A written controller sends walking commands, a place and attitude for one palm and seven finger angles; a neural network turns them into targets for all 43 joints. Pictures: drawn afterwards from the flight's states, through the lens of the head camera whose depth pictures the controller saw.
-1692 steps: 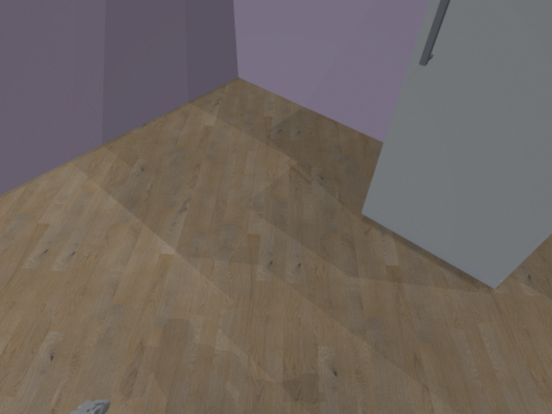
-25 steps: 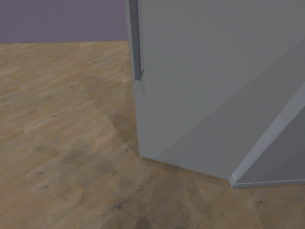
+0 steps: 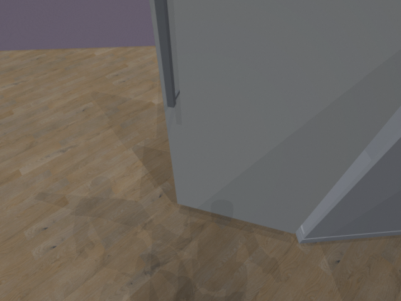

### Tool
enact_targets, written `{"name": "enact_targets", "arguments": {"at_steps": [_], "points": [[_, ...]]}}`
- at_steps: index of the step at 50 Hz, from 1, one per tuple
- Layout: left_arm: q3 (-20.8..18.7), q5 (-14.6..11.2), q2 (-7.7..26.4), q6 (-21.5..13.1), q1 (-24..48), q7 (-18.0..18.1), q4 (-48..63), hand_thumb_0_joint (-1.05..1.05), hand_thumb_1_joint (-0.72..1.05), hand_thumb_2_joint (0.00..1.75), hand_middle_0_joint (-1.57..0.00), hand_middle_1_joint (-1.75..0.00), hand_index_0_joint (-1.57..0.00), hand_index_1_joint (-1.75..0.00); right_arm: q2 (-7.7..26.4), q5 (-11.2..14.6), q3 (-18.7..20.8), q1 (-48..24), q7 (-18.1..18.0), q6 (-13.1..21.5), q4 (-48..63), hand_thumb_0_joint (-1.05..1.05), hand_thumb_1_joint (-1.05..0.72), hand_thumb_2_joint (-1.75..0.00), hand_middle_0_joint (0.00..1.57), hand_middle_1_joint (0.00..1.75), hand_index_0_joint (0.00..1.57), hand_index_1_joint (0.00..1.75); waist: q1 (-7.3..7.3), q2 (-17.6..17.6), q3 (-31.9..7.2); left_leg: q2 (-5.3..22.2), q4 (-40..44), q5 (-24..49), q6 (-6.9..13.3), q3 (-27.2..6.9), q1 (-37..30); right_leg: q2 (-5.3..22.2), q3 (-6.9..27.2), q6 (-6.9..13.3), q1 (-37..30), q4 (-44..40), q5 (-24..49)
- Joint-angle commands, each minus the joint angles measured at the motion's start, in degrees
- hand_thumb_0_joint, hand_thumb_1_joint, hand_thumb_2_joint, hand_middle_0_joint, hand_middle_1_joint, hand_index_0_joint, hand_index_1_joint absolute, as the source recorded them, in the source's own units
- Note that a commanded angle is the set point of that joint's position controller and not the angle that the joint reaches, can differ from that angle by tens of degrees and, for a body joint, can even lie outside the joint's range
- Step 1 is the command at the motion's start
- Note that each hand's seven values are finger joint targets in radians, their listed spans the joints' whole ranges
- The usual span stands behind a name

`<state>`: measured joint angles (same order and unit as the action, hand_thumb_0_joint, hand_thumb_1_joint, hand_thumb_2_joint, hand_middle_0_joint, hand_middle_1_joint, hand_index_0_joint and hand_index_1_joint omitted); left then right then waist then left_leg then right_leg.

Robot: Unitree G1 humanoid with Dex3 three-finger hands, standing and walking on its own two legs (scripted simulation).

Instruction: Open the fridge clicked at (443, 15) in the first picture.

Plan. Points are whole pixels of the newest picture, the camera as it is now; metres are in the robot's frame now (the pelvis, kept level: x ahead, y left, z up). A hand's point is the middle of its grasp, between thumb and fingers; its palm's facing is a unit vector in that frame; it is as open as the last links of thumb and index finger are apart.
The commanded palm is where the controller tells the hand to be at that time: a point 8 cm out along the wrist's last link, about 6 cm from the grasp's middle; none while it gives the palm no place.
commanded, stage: look to check the result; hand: left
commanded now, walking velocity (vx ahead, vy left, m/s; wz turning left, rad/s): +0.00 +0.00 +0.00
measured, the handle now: (167, 23) +0.61 +0.11 +0.24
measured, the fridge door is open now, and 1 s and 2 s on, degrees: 70 70 70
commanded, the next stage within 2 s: stand and wait in 0.28 s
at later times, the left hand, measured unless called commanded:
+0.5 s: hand out of the picture +0.09 +0.22 -0.16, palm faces -0.03 -0.95 -0.32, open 7.4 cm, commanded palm none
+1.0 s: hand out of the picture +0.07 +0.22 -0.16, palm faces -0.03 -0.94 -0.33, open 7.4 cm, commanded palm none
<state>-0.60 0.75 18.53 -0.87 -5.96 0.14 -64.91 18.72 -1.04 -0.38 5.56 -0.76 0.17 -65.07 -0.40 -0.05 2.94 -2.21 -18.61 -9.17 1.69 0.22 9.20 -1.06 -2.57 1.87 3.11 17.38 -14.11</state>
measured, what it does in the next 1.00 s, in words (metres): stands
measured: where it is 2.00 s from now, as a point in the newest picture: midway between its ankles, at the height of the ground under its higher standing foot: outside the picture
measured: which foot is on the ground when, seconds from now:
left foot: down 0.00-1.00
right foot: down 0.00-1.00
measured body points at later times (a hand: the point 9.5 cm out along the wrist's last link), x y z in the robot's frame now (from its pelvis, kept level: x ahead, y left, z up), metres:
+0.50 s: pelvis +0.01 -0.02 +0.00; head +0.02 -0.02 +0.45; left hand +0.09 +0.27 -0.14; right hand +0.08 -0.30 -0.14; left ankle +0.01 +0.10 -0.75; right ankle -0.05 -0.09 -0.75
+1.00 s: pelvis +0.00 -0.02 +0.00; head +0.01 -0.03 +0.45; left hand +0.07 +0.27 -0.13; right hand +0.05 -0.32 -0.14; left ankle +0.01 +0.10 -0.75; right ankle -0.05 -0.09 -0.75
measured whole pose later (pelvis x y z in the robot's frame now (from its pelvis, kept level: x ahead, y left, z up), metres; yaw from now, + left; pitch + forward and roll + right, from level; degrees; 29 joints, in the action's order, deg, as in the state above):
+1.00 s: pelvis +0.00 -0.02 +0.00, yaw -1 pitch -2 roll +0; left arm -0.7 0.6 17.9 -1.0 -6.8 0.5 -65.1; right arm 18.5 -1.0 -0.2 6.9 -1.1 -0.3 -65.4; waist -0.5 -0.4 3.3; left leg 0.2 -17.9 -8.9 -0.4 0.6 7.2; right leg -3.4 -1.9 3.8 1.0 15.5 -12.8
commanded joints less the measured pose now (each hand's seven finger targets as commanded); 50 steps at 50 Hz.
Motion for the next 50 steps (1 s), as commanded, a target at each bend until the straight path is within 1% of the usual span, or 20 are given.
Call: {"name": "enact_targets", "arguments": {"at_steps": [1, 6, 8, 12, 13, 17, 18, 20, 22, 24, 27, 28, 32, 33, 37, 38, 39, 42, 45, 50], "points": [[-2.0, -0.21, 11.32, -0.99, 1.51, 0.68, 3.29, 0.0, 0.9, 0.9, -0.2, -0.3, -0.2, -0.3, 11.04, 0.39, 2.28, -1.88, -0.87, 1.28, 3.38, 0.0, -0.9, -0.9, 0.2, 0.3, 0.2, 0.3, 0.1, 0.32, -6.65, 9.34, 0.6, 15.97, 0.25, -7.43, -5.14, 9.1, 6.6, 1.0, -0.3, -1.75, 16.37], [-2.02, -0.23, 11.23, -1.04, 1.08, 0.83, 3.11, 0.0, 0.9, 0.9, -0.2, -0.3, -0.2, -0.3, 10.8, 0.4, 2.28, -1.59, -0.93, 1.21, 3.15, 0.0, -0.9, -0.9, 0.2, 0.3, 0.2, 0.3, 0.13, 0.1, -6.82, 9.36, 0.46, 16.11, 0.15, -6.87, -5.47, 9.21, 6.68, 1.04, -0.85, -1.76, 17.86], [-2.11, -0.13, 11.23, -1.13, 0.67, 0.91, 3.08, 0.0, 0.9, 0.9, -0.2, -0.3, -0.2, -0.3, 10.54, 0.43, 2.28, -1.23, -0.99, 1.2, 3.33, 0.0, -0.9, -0.9, 0.2, 0.3, 0.2, 0.3, 0.17, 1.31, -6.75, 9.29, -0.01, 16.88, 0.21, -6.6, -5.55, 9.15, 6.38, 0.93, -1.06, -1.74, 19.88], [-2.08, -0.22, 10.96, -1.04, 0.92, 0.94, 3.16, 0.0, 0.9, 0.9, -0.2, -0.3, -0.2, -0.3, 10.52, 0.39, 2.27, -1.45, -1.04, 1.16, 3.09, 0.0, -0.9, -0.9, 0.2, 0.3, 0.2, 0.3, 0.16, 0.29, -5.57, 9.28, 0.53, 16.07, 0.05, -6.59, -5.25, 9.14, 6.69, 1.02, -0.69, -1.91, 19.12], [-2.22, -0.13, 10.97, -1.13, 0.34, 1.0, 3.25, 0.0, 0.9, 0.9, -0.2, -0.3, -0.2, -0.3, 10.2, 0.42, 2.28, -1.24, -1.06, 1.18, 3.18, 0.0, -0.9, -0.9, 0.2, 0.3, 0.2, 0.3, 0.3, 0.7, -6.27, 9.28, 0.02, 16.64, 0.15, -6.38, -5.63, 9.23, 6.49, 0.94, -1.13, -1.94, 20.3], [-2.14, -0.23, 10.82, -1.08, 1.0, 1.01, 3.26, 0.0, 0.9, 0.9, -0.2, -0.3, -0.2, -0.3, 10.31, 0.36, 2.33, -1.28, -1.07, 1.1, 3.2, 0.0, -0.9, -0.9, 0.2, 0.3, 0.2, 0.3, 0.09, 0.24, -5.12, 9.31, 0.62, 15.49, -0.06, -6.33, -5.2, 9.14, 6.83, 1.01, -0.72, -2.23, 19.41], [-2.26, -0.1, 10.92, -1.17, 0.48, 1.05, 3.29, 0.0, 0.9, 0.9, -0.2, -0.3, -0.2, -0.3, 10.2, 0.34, 2.32, -1.24, -1.09, 1.15, 3.31, 0.0, -0.9, -0.9, 0.2, 0.3, 0.2, 0.3, 0.27, 0.47, -5.65, 9.26, 0.18, 16.38, 0.01, -6.22, -5.61, 9.19, 6.83, 0.96, -0.98, -2.14, 20.87], [-2.23, -0.19, 10.86, -1.11, 0.86, 1.02, 3.39, 0.0, 0.9, 0.9, -0.2, -0.3, -0.2, -0.3, 10.19, 0.32, 2.36, -1.39, -1.09, 1.11, 3.29, 0.0, -0.9, -0.9, 0.2, 0.3, 0.2, 0.3, 0.14, -0.71, -5.19, 9.33, 0.5, 15.7, -0.13, -6.13, -5.43, 9.27, 7.13, 1.03, -0.87, -2.31, 20.13], [-2.19, -0.2, 10.92, -1.15, 0.84, 0.98, 3.35, 0.0, 0.9, 0.9, -0.2, -0.3, -0.2, -0.3, 10.28, 0.34, 2.33, -1.56, -1.04, 1.12, 3.34, 0.0, -0.9, -0.9, 0.2, 0.3, 0.2, 0.3, 0.19, -0.26, -5.14, 9.33, 0.75, 14.86, -0.14, -6.1, -5.54, 9.22, 7.22, 0.93, -0.82, -2.69, 19.54], [-2.34, -0.17, 11.07, -1.25, 0.8, 1.12, 3.52, 0.0, 0.9, 0.9, -0.2, -0.3, -0.2, -0.3, 10.16, 0.35, 2.34, -0.93, -1.1, 1.15, 3.42, 0.0, -0.9, -0.9, 0.2, 0.3, 0.2, 0.3, 0.12, 0.63, -5.93, 9.39, 0.33, 16.25, -0.19, -5.83, -5.66, 9.3, 7.01, 0.88, -1.79, -2.16, 22.41], [-2.36, -0.22, 10.96, -1.19, 0.92, 1.07, 3.43, 0.0, 0.9, 0.9, -0.2, -0.3, -0.2, -0.3, 10.44, 0.31, 2.35, -1.09, -1.17, 1.13, 3.5, 0.0, -0.9, -0.9, 0.2, 0.3, 0.2, 0.3, 0.07, -0.12, -5.42, 9.4, 0.48, 16.08, -0.27, -5.79, -5.77, 9.15, 7.33, 0.95, -1.39, -2.4, 21.88], [-2.49, -0.1, 11.0, -1.24, 0.62, 1.13, 3.57, 0.0, 0.9, 0.9, -0.2, -0.3, -0.2, -0.3, 10.21, 0.38, 2.33, -0.83, -1.2, 1.17, 3.54, 0.0, -0.9, -0.9, 0.2, 0.3, 0.2, 0.3, 0.22, 0.52, -5.66, 9.43, 0.12, 16.69, -0.2, -5.72, -5.76, 9.14, 7.07, 0.83, -1.75, -2.33, 22.91], [-2.4, -0.27, 11.13, -1.19, 0.67, 1.1, 3.48, 0.0, 0.9, 0.9, -0.2, -0.3, -0.2, -0.3, 10.4, 0.38, 2.38, -1.04, -1.17, 1.02, 3.57, 0.0, -0.9, -0.9, 0.2, 0.3, 0.2, 0.3, 0.17, 0.17, -4.89, 9.34, 0.55, 14.29, -0.37, -5.49, -5.62, 9.29, 7.63, 0.6, -1.3, -2.93, 21.89], [-2.48, -0.13, 11.26, -1.28, 0.5, 1.19, 3.52, 0.0, 0.9, 0.9, -0.2, -0.3, -0.2, -0.3, 10.14, 0.41, 2.37, -0.65, -1.16, 1.02, 3.58, 0.0, -0.9, -0.9, 0.2, 0.3, 0.2, 0.3, 0.23, 1.05, -5.48, 9.25, 0.13, 15.08, -0.31, -5.37, -5.61, 9.24, 7.36, 0.34, -1.89, -2.71, 23.7], [-2.27, -0.31, 11.24, -1.1, 1.05, 1.02, 3.47, 0.0, 0.9, 0.9, -0.2, -0.3, -0.2, -0.3, 10.52, 0.36, 2.39, -1.01, -1.1, 0.81, 3.38, 0.0, -0.9, -0.9, 0.2, 0.3, 0.2, 0.3, 0.12, 0.51, -3.16, 9.32, 1.2, 11.79, -0.49, -5.57, -4.94, 9.08, 7.89, 0.53, -0.18, -3.77, 19.11], [-2.4, -0.19, 11.19, -1.15, 0.73, 1.04, 3.47, 0.0, 0.9, 0.9, -0.2, -0.3, -0.2, -0.3, 10.3, 0.37, 2.37, -0.74, -1.11, 0.83, 3.44, 0.0, -0.9, -0.9, 0.2, 0.3, 0.2, 0.3, 0.16, 1.02, -3.78, 9.35, 0.91, 12.17, -0.42, -5.45, -5.16, 8.99, 7.72, 0.41, -0.47, -3.7, 19.51], [-2.34, -0.26, 11.35, -1.14, 0.89, 1.03, 3.44, 0.0, 0.9, 0.9, -0.2, -0.3, -0.2, -0.3, 10.39, 0.37, 2.38, -0.67, -1.08, 0.82, 3.3, 0.0, -0.9, -0.9, 0.2, 0.3, 0.2, 0.3, 0.1, 0.19, -3.94, 9.33, 1.0, 11.78, -0.49, -5.39, -5.03, 9.13, 7.97, 0.36, -0.73, -3.79, 19.38], [-2.23, -0.34, 11.35, -1.13, 1.02, 0.92, 3.27, 0.0, 0.9, 0.9, -0.2, -0.3, -0.2, -0.3, 10.66, 0.31, 2.35, -0.84, -1.07, 0.78, 3.25, 0.0, -0.9, -0.9, 0.2, 0.3, 0.2, 0.3, 0.04, 0.08, -3.92, 9.41, 1.3, 10.95, -0.58, -5.52, -5.18, 9.04, 8.2, 0.58, -0.26, -4.02, 17.99], [-2.28, -0.35, 11.4, -1.16, 0.88, 0.99, 3.27, 0.0, 0.9, 0.9, -0.2, -0.3, -0.2, -0.3, 10.75, 0.33, 2.29, -0.45, -1.15, 0.88, 3.21, 0.0, -0.9, -0.9, 0.2, 0.3, 0.2, 0.3, 0.1, 0.31, -4.82, 9.51, 1.04, 12.36, -0.52, -5.5, -5.41, 9.02, 8.21, 0.58, -1.1, -3.61, 19.9], [-2.22, -0.31, 11.42, -1.1, 0.91, 0.97, 3.08, 0.0, 0.9, 0.9, -0.2, -0.3, -0.2, -0.3, 10.51, 0.37, 2.36, -0.55, -1.05, 0.7, 2.92, 0.0, -0.9, -0.9, 0.2, 0.3, 0.2, 0.3, 0.05, 0.53, -3.3, 9.4, 1.48, 9.91, -0.61, -5.43, -4.79, 9.02, 8.27, 0.24, 0.08, -4.45, 17.25]]}}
